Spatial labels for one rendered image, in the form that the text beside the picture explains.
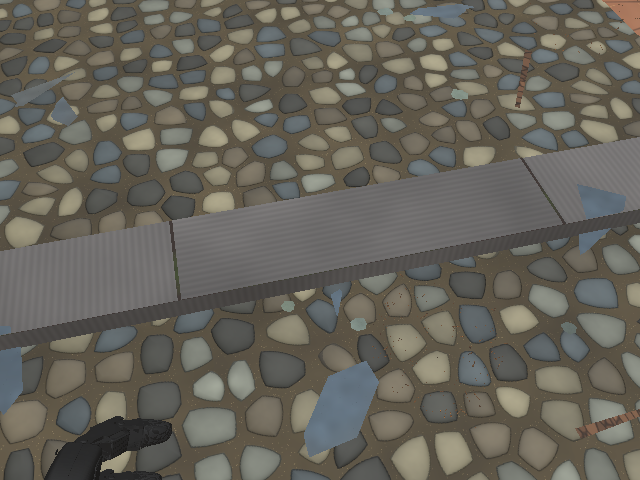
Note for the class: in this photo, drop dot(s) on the robot left hand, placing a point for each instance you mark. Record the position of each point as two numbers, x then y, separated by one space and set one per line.
82 459

